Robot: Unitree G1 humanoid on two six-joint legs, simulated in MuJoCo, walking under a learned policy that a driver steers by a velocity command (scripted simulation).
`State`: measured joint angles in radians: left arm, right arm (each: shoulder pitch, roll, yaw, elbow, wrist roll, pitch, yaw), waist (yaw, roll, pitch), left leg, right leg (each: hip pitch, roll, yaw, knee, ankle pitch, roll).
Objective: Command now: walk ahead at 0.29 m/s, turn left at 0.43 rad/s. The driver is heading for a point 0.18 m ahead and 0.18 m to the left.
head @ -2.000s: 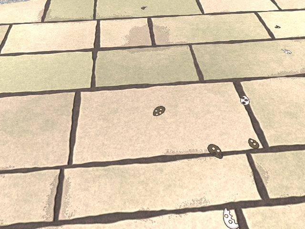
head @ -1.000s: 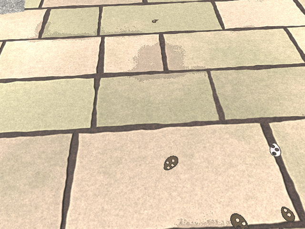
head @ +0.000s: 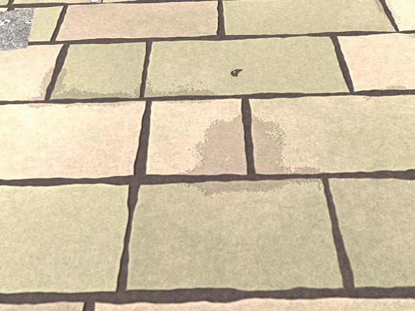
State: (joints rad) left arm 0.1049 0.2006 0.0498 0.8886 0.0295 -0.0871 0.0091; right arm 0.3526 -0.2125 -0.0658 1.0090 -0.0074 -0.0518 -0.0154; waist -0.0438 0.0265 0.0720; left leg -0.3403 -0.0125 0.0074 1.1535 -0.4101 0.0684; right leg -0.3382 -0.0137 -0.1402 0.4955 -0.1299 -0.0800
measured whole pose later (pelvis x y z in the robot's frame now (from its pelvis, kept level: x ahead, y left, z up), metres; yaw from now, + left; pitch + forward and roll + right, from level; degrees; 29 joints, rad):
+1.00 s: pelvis +0.11 +0.00 +0.01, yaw +5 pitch -2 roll +0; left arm 0.31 0.14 0.00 1.11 0.01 -0.02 0.04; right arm 0.28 -0.16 -0.01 1.14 -0.01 0.00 -0.03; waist -0.01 0.00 0.02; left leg -0.21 0.00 0.04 0.37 -0.12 0.02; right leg -0.11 0.02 -0.03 0.38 -0.24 -0.02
